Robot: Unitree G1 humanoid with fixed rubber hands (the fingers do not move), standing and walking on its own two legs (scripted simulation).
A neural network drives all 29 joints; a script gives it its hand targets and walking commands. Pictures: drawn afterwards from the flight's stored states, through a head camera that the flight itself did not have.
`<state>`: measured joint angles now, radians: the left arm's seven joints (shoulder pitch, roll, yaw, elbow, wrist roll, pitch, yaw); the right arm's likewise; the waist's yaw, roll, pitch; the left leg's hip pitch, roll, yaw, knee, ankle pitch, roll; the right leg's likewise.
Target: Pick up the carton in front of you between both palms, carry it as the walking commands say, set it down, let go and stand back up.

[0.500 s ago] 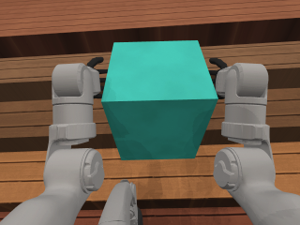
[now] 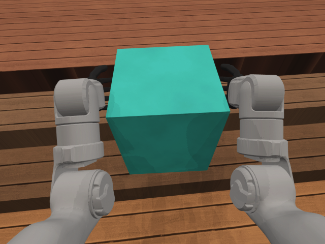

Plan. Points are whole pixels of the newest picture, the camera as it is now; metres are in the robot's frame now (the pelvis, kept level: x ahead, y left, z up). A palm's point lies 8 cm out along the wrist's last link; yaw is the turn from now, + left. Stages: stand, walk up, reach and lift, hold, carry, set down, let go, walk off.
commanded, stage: carry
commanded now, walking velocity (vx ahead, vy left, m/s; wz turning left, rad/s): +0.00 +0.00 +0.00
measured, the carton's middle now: (165, 114) +0.40 +0.01 +0.12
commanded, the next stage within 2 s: none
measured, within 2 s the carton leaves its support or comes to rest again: neither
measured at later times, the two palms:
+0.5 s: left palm (88, 126) +0.35 +0.19 +0.13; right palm (218, 125) +0.36 -0.11 +0.13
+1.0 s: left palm (83, 143) +0.30 +0.19 +0.13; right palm (224, 139) +0.31 -0.11 +0.13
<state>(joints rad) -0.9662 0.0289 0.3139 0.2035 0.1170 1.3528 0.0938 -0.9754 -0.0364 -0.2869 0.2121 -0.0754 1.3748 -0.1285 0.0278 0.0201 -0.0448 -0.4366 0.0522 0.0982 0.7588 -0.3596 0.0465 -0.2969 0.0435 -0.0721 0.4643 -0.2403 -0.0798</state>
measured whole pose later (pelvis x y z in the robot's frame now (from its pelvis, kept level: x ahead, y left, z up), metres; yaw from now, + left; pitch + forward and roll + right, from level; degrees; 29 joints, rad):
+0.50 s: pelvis +0.00 +0.03 +0.00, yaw +1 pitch +2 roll +0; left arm -0.71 0.01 0.20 0.21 0.05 1.25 0.13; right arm -0.69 0.00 -0.20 0.19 -0.05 1.26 -0.12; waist 0.01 0.00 -0.05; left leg -0.28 -0.02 0.07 0.52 -0.28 0.05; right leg -0.28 -0.02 -0.04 0.52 -0.28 -0.01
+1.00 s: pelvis -0.04 +0.03 +0.00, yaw +2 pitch +1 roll +0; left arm -0.71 0.02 0.19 0.30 0.06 1.24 0.12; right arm -0.70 -0.01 -0.19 0.29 -0.06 1.25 -0.12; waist 0.00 0.00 -0.10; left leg -0.31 -0.01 0.08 0.53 -0.23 0.05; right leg -0.32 -0.02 -0.05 0.53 -0.22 -0.01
